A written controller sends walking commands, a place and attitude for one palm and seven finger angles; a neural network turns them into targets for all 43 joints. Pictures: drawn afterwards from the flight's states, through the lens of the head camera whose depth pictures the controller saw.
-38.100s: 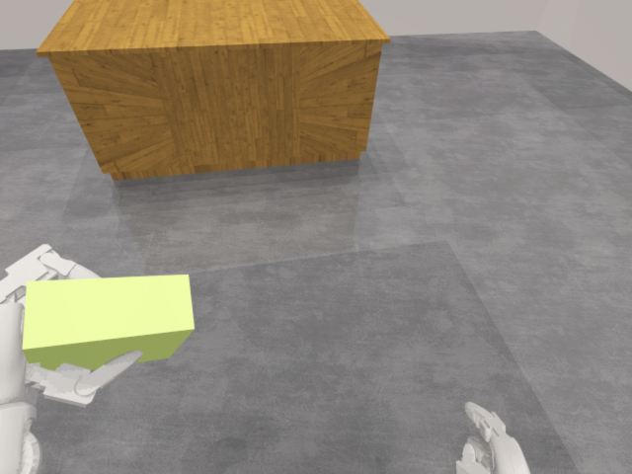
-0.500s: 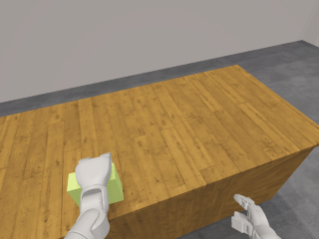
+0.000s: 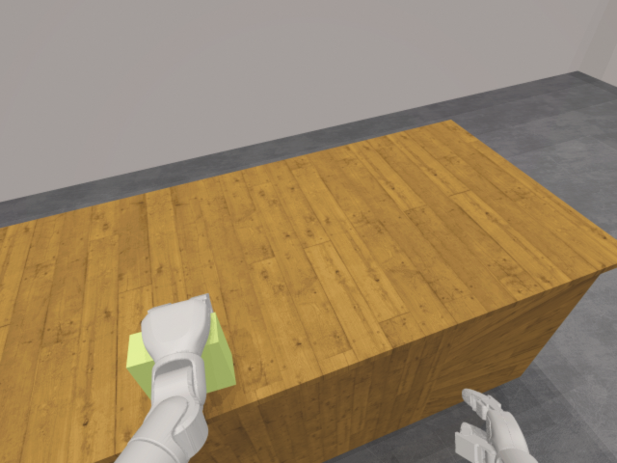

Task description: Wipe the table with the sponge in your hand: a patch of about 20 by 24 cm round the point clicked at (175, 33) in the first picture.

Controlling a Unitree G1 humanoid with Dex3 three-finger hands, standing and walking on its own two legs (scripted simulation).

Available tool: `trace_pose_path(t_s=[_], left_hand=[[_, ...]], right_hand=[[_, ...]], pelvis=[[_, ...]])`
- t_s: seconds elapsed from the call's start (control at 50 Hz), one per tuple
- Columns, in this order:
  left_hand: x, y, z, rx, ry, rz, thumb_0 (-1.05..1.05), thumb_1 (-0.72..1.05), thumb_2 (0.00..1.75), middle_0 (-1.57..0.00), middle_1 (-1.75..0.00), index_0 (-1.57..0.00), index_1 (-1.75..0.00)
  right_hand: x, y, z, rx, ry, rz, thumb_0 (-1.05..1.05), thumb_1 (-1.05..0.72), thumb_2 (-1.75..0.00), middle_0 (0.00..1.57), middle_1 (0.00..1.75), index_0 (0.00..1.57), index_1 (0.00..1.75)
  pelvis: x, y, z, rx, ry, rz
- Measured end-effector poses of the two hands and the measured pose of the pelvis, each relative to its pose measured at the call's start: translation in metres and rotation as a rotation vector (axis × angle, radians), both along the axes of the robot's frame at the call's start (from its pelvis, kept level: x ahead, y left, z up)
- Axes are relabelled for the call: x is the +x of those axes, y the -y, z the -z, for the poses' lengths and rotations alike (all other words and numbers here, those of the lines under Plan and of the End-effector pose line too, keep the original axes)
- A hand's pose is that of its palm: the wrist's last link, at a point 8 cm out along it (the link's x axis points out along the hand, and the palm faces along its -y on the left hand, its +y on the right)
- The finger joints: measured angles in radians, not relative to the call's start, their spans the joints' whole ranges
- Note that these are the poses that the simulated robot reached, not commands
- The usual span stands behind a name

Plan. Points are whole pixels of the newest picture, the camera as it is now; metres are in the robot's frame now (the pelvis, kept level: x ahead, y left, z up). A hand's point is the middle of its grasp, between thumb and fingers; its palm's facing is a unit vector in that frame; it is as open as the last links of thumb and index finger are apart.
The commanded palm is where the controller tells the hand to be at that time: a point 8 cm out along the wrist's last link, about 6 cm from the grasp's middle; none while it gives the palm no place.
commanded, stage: wipe back along the middle lane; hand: left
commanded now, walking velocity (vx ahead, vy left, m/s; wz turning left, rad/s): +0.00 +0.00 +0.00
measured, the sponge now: (189, 368) +0.26 +0.23 -0.06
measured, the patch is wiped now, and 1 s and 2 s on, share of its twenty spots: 0.85 0.85 0.95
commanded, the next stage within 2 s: slide across to the third lane in 0.10 s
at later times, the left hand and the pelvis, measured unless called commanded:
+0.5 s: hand (191, 344) +0.28 +0.22 -0.01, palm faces -0.09 -0.03 -1.00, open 9.6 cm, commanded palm +0.25 +0.17 +0.04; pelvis +0.00 +0.00 +0.00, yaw +1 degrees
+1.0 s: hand (238, 334) +0.30 +0.15 -0.01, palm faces -0.05 -0.03 -1.00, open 9.6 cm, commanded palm +0.26 +0.13 +0.04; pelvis +0.00 -0.01 +0.00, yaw +2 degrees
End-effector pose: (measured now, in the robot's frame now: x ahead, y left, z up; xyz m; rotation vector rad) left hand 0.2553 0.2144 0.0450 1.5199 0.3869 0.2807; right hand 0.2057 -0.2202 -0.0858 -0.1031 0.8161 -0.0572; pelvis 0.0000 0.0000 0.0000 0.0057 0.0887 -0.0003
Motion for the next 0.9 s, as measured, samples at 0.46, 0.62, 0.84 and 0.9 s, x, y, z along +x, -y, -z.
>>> trace_pose_path(t_s=[0.46, 0.62, 0.84, 0.9], left_hand=[[0.004, 0.0, -0.002, -0.001, -0.02, 0.01, 0.0, -0.47, 1.09, -0.76, -1.45, -0.77, -1.45], [0.01, 0.013, -0.004, 0.015, -0.02, 0.06, 0.0, -0.47, 1.09, -0.76, -1.44, -0.78, -1.44], [0.02, 0.05, -0.006, 0.006, 0.017, 0.111, 0.0, -0.47, 1.09, -0.76, -1.45, -0.77, -1.44], [0.022, 0.058, -0.006, -0.001, 0.02, 0.107, 0.0, -0.47, 1.09, -0.76, -1.45, -0.77, -1.44]], right_hand=[[0.01, -0.011, -0.003, 0.017, 0.028, -0.018, 0.01, -0.91, -0.9, 0.2, 0.3, 0.2, 0.3], [0.021, -0.026, -0.003, 0.05, 0.04, -0.067, 0.01, -0.91, -0.9, 0.2, 0.3, 0.2, 0.3], [0.023, -0.037, -0.001, 0.097, 0.023, -0.108, 0.01, -0.91, -0.9, 0.2, 0.3, 0.2, 0.3], [0.021, -0.034, -0.002, 0.097, 0.014, -0.106, 0.01, -0.91, -0.9, 0.2, 0.3, 0.2, 0.3]], pelvis=[[0.001, -0.003, -0.001, -0.005, 0.008, -0.017], [0.001, -0.004, -0.001, -0.007, 0.012, -0.034], [-0.002, 0.0, 0.001, -0.004, 0.017, -0.039], [-0.003, 0.003, 0.0, -0.002, 0.018, -0.036]])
